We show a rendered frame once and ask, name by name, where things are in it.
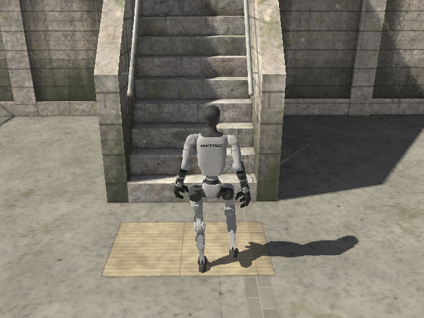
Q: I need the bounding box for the robot left shin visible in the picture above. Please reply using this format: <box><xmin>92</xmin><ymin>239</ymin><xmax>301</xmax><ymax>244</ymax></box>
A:
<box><xmin>194</xmin><ymin>222</ymin><xmax>205</xmax><ymax>264</ymax></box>

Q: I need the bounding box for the robot right forearm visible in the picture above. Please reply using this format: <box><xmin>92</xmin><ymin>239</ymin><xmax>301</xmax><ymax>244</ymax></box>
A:
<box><xmin>237</xmin><ymin>161</ymin><xmax>250</xmax><ymax>193</ymax></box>

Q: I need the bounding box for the left robot hand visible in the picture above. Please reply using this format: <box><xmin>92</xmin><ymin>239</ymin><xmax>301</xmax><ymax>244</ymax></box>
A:
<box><xmin>174</xmin><ymin>185</ymin><xmax>189</xmax><ymax>199</ymax></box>

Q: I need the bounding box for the right robot upper arm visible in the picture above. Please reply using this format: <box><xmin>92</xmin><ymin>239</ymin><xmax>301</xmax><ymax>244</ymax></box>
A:
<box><xmin>226</xmin><ymin>134</ymin><xmax>243</xmax><ymax>172</ymax></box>

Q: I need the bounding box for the humanoid robot head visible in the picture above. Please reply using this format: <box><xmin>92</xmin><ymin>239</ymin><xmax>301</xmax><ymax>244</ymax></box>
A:
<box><xmin>201</xmin><ymin>105</ymin><xmax>223</xmax><ymax>137</ymax></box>

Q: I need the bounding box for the right robot hand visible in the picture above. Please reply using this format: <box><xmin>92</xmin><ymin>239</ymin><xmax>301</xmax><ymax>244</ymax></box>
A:
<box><xmin>235</xmin><ymin>191</ymin><xmax>251</xmax><ymax>208</ymax></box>

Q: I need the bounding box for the robot left forearm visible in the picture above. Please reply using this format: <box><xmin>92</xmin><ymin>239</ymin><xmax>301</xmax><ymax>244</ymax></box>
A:
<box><xmin>175</xmin><ymin>161</ymin><xmax>187</xmax><ymax>187</ymax></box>

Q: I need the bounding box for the left robot upper arm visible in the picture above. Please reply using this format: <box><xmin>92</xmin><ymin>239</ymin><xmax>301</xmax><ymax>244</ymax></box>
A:
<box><xmin>180</xmin><ymin>134</ymin><xmax>198</xmax><ymax>170</ymax></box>

